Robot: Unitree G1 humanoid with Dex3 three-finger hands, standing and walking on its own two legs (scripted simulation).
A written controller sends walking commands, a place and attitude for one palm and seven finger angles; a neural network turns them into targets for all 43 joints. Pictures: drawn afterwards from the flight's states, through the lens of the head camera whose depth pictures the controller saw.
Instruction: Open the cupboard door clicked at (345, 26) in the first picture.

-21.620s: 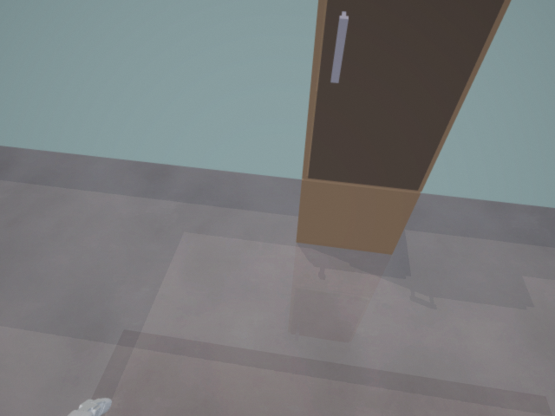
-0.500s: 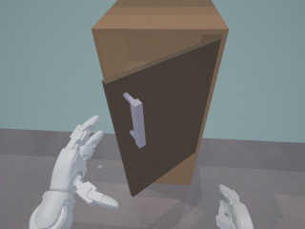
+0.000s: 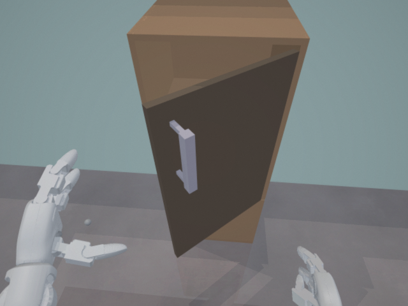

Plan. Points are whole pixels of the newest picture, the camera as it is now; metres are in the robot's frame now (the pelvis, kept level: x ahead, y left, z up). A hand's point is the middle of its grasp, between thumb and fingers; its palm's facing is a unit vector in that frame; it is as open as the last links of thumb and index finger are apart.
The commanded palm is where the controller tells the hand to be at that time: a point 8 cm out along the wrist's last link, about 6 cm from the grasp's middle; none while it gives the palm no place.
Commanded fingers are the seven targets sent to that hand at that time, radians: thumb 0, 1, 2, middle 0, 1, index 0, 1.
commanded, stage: draw the hand back to the body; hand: left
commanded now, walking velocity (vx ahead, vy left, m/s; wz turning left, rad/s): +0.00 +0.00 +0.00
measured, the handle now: (183, 158) +0.36 +0.09 +0.13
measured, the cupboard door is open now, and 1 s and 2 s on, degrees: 41 41 41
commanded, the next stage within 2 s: step back with the hand held close in 0.88 s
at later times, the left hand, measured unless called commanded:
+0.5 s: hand (51, 200) +0.21 +0.27 +0.16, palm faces +0.45 -0.80 -0.40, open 9.1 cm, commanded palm +0.16 +0.31 +0.17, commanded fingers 0.00 0.90 0.90 -0.20 -0.30 -0.20 -0.30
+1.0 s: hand (51, 197) +0.22 +0.27 +0.16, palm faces +0.47 -0.79 -0.40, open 7.4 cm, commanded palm +0.17 +0.31 +0.18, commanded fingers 0.00 0.90 0.90 -0.20 -0.30 -0.20 -0.30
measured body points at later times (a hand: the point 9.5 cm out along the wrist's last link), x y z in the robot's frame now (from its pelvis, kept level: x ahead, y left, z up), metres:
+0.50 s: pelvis +0.02 +0.01 +0.01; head +0.00 +0.00 +0.46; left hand +0.18 +0.31 +0.18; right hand +0.20 -0.21 -0.08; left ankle -0.02 +0.14 -0.74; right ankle +0.03 -0.13 -0.74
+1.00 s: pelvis +0.02 +0.01 +0.01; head +0.01 +0.00 +0.46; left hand +0.19 +0.31 +0.18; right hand +0.21 -0.21 -0.08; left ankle -0.02 +0.14 -0.74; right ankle +0.03 -0.13 -0.74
